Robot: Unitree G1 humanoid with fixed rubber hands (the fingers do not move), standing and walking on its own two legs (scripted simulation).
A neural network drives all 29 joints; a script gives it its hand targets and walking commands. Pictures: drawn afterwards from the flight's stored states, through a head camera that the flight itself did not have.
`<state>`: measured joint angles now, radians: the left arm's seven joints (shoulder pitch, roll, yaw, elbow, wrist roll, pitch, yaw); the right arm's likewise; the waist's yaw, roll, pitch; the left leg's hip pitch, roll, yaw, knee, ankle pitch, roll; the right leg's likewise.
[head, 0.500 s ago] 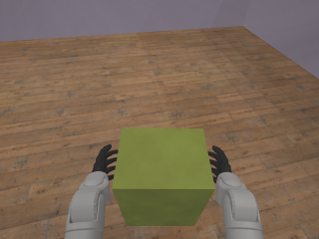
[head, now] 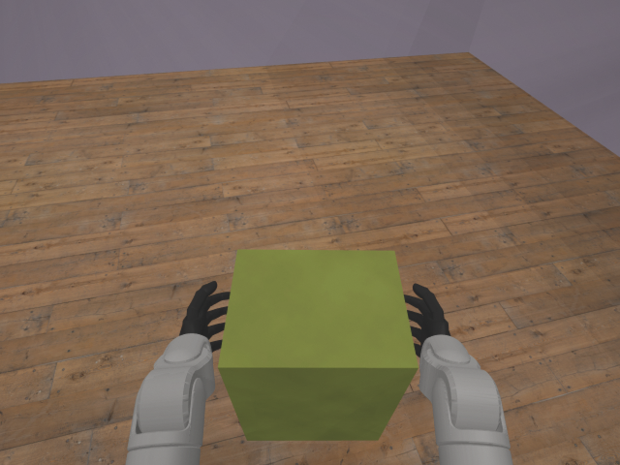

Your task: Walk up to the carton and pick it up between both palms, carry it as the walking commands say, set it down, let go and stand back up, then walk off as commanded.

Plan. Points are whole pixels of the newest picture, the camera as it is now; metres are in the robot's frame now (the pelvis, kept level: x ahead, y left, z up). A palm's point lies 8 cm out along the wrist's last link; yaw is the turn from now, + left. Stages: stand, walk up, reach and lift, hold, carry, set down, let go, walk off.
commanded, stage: carry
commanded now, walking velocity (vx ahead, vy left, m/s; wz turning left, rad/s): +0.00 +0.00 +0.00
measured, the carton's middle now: (314, 353) +0.29 +0.00 -0.03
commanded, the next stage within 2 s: hold in 0.28 s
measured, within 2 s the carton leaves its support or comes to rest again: neither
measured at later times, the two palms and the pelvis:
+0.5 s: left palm (201, 378) +0.23 +0.14 +0.02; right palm (443, 379) +0.22 -0.16 +0.03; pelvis -0.01 +0.00 +0.01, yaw +1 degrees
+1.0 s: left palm (197, 369) +0.23 +0.14 +0.04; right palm (441, 362) +0.24 -0.15 +0.04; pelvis -0.06 -0.02 +0.00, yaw +2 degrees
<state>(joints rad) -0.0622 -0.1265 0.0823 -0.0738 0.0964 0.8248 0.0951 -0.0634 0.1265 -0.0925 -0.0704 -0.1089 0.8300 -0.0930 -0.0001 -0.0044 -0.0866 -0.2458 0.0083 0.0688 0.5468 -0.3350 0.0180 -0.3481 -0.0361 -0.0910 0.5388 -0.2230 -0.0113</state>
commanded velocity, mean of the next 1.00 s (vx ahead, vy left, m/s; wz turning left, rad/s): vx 0.00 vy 0.00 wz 0.00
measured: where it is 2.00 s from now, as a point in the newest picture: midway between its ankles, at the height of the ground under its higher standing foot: outside the picture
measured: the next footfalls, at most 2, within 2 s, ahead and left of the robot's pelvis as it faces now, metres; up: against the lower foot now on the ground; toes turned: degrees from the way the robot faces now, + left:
none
